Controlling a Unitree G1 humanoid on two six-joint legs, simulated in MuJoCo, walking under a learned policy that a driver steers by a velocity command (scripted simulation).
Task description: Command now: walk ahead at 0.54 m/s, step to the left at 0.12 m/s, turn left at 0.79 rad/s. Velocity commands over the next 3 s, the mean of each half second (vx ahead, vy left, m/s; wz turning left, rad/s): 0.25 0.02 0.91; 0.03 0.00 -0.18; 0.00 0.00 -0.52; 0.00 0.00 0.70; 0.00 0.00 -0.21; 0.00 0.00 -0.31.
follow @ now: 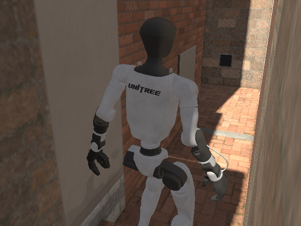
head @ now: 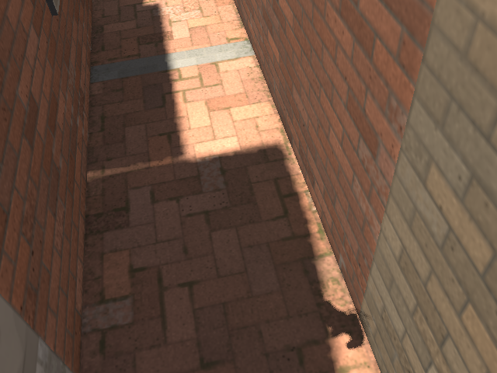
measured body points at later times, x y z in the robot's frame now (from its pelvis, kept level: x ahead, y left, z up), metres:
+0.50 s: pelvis +0.31 +0.07 -0.22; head +0.31 +0.08 +0.23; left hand +0.45 +0.36 -0.27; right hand +0.40 -0.14 -0.35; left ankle +0.19 +0.09 -0.86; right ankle +0.57 +0.00 -0.88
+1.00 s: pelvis +0.37 +0.11 -0.30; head +0.39 +0.13 +0.15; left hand +0.36 +0.42 -0.41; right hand +0.67 +0.02 -0.34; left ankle +0.33 +0.21 -0.86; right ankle +0.51 +0.02 -0.98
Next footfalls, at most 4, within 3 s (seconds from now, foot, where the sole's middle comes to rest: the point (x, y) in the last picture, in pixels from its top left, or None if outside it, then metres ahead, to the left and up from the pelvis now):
0.14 left None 0.23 0.10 -0.90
0.58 right None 0.56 0.01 -1.07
0.84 left None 0.36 0.22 -0.91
1.26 right None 0.55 0.07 -1.07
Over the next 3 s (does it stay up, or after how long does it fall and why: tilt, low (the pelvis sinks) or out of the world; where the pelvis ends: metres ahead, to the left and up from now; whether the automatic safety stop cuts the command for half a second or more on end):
stays up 0.71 0.18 -0.30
